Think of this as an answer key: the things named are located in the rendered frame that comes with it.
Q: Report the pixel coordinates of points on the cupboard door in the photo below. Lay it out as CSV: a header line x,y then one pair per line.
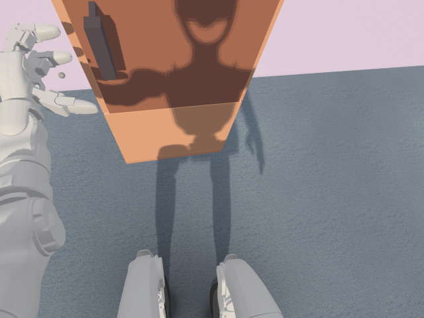
x,y
175,53

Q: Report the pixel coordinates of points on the right robot thigh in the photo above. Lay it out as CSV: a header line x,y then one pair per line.
x,y
250,297

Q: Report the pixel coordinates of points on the robot left forearm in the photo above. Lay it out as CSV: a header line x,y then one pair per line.
x,y
25,161

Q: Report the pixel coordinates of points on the right robot shin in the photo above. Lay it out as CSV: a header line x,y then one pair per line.
x,y
226,308

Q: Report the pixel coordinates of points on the robot left upper arm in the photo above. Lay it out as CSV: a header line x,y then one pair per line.
x,y
30,232

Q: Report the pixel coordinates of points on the robot left hand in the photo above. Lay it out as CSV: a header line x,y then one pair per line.
x,y
18,74

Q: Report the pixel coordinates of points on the handle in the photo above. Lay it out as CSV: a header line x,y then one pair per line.
x,y
95,33

